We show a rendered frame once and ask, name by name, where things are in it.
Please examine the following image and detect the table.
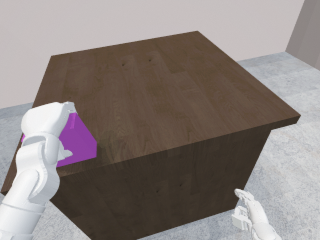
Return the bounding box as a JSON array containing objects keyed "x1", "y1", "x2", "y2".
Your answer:
[{"x1": 0, "y1": 30, "x2": 301, "y2": 240}]

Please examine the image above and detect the robot right forearm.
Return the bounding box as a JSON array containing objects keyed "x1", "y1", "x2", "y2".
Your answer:
[{"x1": 251, "y1": 222, "x2": 282, "y2": 240}]

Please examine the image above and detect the sponge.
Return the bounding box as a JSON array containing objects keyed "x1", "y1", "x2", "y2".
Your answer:
[{"x1": 21, "y1": 112, "x2": 97, "y2": 168}]

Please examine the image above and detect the robot left hand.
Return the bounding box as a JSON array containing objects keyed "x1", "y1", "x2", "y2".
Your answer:
[{"x1": 21, "y1": 101, "x2": 78, "y2": 161}]

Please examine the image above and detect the robot left forearm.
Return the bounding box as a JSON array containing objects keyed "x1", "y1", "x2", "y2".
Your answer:
[{"x1": 0, "y1": 132, "x2": 60, "y2": 240}]

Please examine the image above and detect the robot right hand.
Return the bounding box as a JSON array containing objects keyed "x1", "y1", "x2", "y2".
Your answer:
[{"x1": 231, "y1": 188, "x2": 269, "y2": 233}]

